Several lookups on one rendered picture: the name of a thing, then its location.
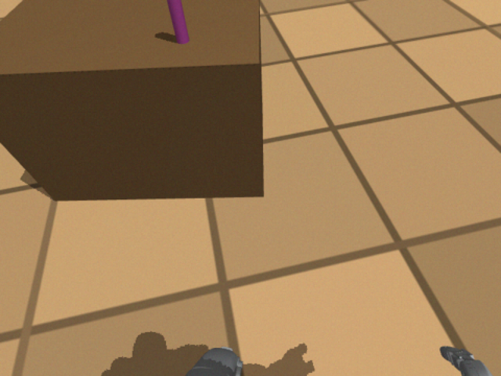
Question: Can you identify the can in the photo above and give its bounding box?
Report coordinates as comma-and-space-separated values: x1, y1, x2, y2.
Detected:
167, 0, 189, 44

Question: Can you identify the right robot hand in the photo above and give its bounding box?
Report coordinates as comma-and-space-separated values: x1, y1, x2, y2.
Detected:
440, 346, 492, 376

